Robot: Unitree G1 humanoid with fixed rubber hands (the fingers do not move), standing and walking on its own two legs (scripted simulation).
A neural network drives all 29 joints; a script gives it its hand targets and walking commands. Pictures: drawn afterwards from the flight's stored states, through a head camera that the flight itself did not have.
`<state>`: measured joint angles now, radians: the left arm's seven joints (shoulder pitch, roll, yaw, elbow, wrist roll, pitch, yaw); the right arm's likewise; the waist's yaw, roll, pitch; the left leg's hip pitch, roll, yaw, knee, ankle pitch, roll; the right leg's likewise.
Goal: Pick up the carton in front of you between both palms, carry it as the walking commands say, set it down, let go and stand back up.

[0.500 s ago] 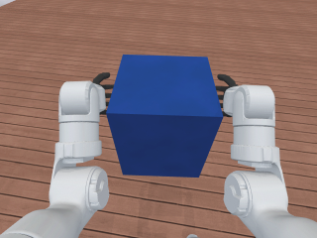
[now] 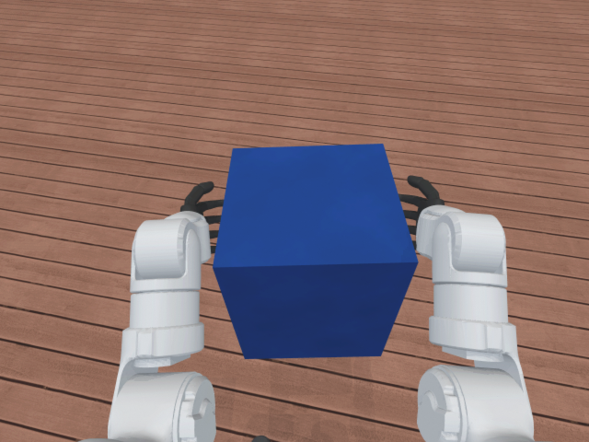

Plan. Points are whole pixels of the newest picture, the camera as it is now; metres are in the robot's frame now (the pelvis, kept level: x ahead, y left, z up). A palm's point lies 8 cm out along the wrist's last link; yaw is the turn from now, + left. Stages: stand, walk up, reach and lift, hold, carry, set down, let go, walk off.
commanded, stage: carry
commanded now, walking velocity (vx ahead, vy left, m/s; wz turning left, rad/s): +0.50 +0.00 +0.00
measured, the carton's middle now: (310, 257) +0.36 +0.00 +0.04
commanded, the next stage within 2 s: none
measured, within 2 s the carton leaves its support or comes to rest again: neither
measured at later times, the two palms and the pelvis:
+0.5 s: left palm (244, 130) +0.59 +0.11 +0.10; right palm (413, 135) +0.59 -0.19 +0.09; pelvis +0.32 -0.03 -0.01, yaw +1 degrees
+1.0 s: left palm (244, 73) +0.82 +0.14 +0.08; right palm (379, 69) +0.82 -0.16 +0.09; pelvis +0.56 -0.01 +0.00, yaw -1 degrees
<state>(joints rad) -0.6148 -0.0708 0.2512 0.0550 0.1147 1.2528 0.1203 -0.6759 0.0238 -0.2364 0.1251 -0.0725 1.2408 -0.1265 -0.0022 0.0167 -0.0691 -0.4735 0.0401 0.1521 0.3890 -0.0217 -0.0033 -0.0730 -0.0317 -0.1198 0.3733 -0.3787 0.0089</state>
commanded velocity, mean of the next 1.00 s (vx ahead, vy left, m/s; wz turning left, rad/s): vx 0.28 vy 0.00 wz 0.00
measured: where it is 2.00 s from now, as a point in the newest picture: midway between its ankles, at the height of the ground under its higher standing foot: (306, 343)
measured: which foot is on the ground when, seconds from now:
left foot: up 0.00-0.00, down 0.02-0.44, up 0.46-0.84, down 0.86-1.00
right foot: down 0.00-0.04, up 0.06-0.42, down 0.44-1.00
